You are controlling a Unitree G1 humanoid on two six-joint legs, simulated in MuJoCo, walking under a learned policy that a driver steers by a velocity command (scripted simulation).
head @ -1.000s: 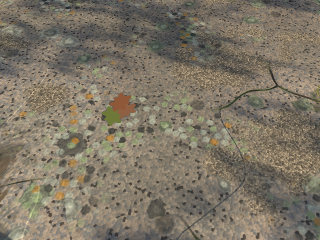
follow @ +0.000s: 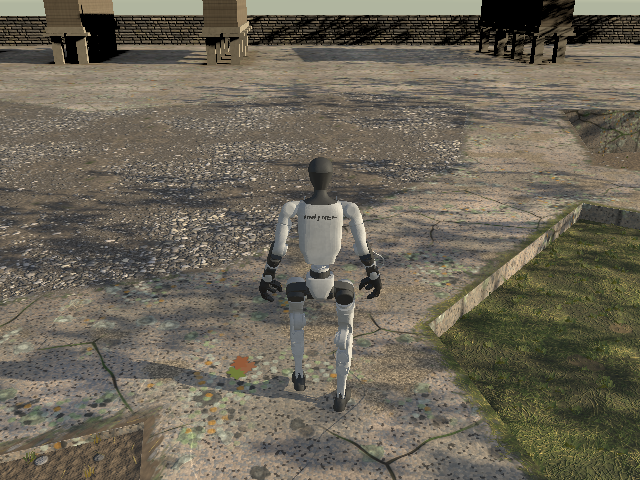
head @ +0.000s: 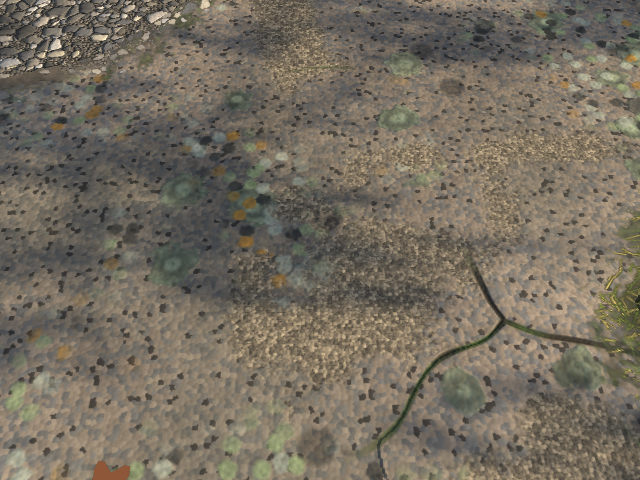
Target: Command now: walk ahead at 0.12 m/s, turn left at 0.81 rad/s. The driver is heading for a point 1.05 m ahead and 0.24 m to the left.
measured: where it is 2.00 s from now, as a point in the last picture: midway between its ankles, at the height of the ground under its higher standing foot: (304, 212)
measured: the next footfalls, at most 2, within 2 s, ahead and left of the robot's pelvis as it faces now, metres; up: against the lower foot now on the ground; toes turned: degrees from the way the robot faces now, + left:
left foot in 0.10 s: +0.16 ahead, +0.12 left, +0.00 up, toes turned +11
right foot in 0.52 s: +0.18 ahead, -0.06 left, +0.00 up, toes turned +34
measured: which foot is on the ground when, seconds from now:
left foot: up 0.00-0.08, down 0.10-0.52, up 0.54-0.84, down 0.86-1.00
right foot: down 0.00-0.10, up 0.12-0.50, down 0.52-0.86, up 0.88-1.00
